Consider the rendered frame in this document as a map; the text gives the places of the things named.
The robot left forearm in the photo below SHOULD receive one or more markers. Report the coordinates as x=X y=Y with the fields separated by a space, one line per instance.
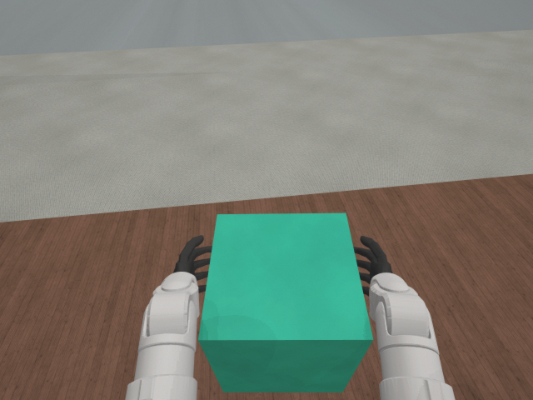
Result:
x=167 y=345

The robot right hand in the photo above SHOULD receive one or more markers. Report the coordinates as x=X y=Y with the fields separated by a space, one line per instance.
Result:
x=378 y=262

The robot left hand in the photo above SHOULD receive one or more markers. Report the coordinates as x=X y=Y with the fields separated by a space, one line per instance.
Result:
x=186 y=261

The robot right forearm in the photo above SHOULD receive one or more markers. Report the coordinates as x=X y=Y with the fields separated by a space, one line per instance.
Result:
x=410 y=362

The carton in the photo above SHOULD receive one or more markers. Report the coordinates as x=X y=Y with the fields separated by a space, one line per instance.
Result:
x=284 y=310

